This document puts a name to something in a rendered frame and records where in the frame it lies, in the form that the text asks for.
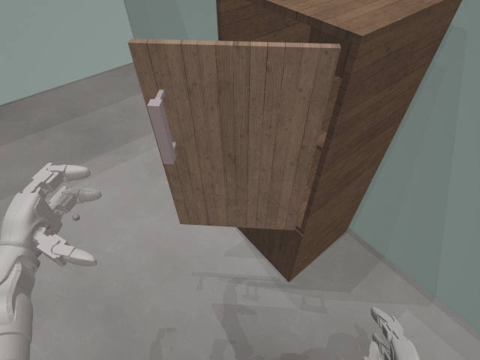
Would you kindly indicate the robot right hand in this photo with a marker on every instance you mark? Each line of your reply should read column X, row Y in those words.
column 399, row 348

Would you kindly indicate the cupboard door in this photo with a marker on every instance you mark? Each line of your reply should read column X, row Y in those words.
column 246, row 118

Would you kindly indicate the robot left forearm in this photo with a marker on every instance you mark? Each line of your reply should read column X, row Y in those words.
column 18, row 266

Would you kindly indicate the handle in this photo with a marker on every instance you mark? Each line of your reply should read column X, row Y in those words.
column 161, row 128

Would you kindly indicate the robot left hand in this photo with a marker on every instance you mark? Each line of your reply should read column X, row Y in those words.
column 28, row 212

